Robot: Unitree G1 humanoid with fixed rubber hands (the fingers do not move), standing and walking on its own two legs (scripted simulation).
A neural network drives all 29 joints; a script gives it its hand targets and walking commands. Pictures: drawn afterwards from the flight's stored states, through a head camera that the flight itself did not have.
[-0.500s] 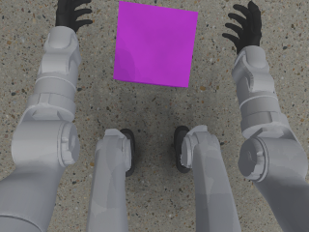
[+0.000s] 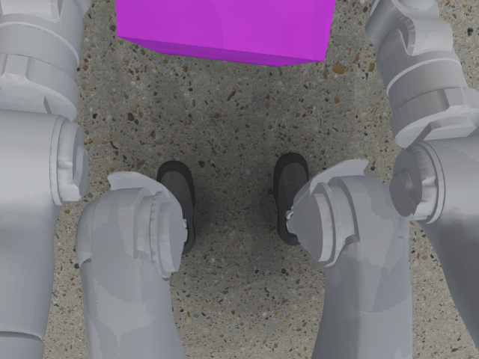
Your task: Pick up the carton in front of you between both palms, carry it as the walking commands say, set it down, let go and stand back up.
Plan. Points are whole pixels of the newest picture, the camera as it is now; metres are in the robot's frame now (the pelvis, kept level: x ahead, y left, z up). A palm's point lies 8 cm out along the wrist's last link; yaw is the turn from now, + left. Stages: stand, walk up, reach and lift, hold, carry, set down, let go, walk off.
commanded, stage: reach and lift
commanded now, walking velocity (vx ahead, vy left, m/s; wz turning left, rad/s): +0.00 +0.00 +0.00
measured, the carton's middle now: out of the picture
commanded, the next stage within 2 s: none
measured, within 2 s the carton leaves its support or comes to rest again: leaves its support in 0.78 s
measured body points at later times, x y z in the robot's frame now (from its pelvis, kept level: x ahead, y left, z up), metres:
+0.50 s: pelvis +0.00 +0.00 +0.00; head +0.38 +0.03 +0.24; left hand +0.58 +0.17 -0.18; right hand +0.55 -0.14 -0.18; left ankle +0.12 +0.12 -0.34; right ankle +0.13 -0.12 -0.34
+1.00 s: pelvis +0.01 -0.01 +0.01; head +0.33 +0.04 +0.33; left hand +0.55 +0.17 -0.10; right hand +0.55 -0.13 -0.10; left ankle +0.12 +0.12 -0.34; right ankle +0.13 -0.13 -0.34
